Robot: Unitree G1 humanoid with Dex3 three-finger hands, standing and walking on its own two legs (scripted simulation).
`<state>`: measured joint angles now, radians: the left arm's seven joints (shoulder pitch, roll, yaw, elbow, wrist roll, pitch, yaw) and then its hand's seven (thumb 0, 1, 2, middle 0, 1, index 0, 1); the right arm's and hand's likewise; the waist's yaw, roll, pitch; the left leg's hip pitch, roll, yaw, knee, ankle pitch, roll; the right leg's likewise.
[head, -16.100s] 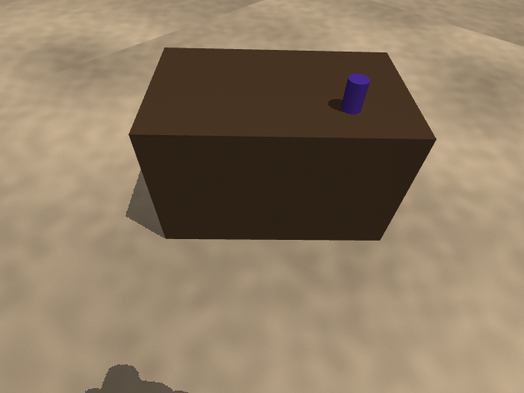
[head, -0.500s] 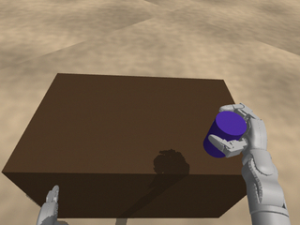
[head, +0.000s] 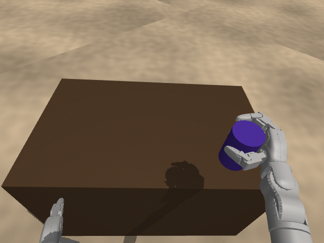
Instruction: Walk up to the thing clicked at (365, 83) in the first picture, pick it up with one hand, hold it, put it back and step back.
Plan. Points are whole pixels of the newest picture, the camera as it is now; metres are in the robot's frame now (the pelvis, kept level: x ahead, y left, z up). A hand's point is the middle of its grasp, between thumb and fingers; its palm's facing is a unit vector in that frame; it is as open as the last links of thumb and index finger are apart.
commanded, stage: hold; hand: right
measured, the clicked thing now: (239, 146) +0.33 -0.17 +0.10
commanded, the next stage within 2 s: crouch in 0.48 s
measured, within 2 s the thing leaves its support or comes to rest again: neither
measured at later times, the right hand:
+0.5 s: hand (245, 140) +0.33 -0.18 +0.12, palm faces +0.14 +0.99 -0.01, open 10.1 cm
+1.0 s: hand (236, 138) +0.38 -0.18 +0.07, palm faces +0.15 +0.99 +0.01, open 10.1 cm
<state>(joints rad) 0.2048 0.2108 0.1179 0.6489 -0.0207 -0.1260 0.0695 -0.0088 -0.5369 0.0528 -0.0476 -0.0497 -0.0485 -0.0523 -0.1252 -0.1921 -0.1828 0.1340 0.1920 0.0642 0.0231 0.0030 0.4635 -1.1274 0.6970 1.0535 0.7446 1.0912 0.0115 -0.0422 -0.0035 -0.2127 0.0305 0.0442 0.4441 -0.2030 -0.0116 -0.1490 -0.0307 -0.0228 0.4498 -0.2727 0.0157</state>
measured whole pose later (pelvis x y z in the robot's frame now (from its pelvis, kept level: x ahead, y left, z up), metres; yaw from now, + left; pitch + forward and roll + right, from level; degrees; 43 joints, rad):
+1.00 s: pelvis -0.01 +0.00 -0.01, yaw +0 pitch +2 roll +0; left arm 0.19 0.21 0.10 0.62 -0.02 -0.13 0.07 -0.01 -0.54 0.06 -0.05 -0.05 -0.05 -0.05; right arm -0.35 -0.24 -0.24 0.53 0.17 -0.09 0.03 0.00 0.46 -1.13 0.70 1.05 0.74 1.09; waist 0.05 0.00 0.00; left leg -0.34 0.03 0.03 0.52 -0.22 -0.01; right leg -0.27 -0.03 -0.03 0.53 -0.30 0.01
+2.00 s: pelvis -0.02 -0.02 -0.07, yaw +2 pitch +19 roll +2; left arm 0.36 0.24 0.03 0.15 0.04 -0.12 0.00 -0.01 -0.55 0.06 -0.05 -0.05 -0.05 -0.06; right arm -0.82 -0.48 -0.45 1.17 0.05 -0.38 0.09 0.00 0.46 -1.14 0.69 1.06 0.74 1.10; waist 0.20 0.01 -0.12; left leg -0.92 0.02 0.03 0.94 -0.36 -0.02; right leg -0.88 -0.05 -0.02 1.03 -0.48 0.00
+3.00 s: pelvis -0.03 -0.01 -0.12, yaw +2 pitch +26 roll +4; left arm 0.37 0.26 0.04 -0.05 0.08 -0.06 -0.02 -0.01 -0.54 0.06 -0.05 -0.04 -0.05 -0.05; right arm -0.85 -0.58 -0.54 1.25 -0.01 -0.49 0.11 0.00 0.47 -1.15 0.69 1.06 0.74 1.10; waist 0.29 0.01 -0.14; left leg -1.19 0.01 0.06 1.16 -0.43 -0.02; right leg -1.16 -0.07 0.03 1.28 -0.57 0.01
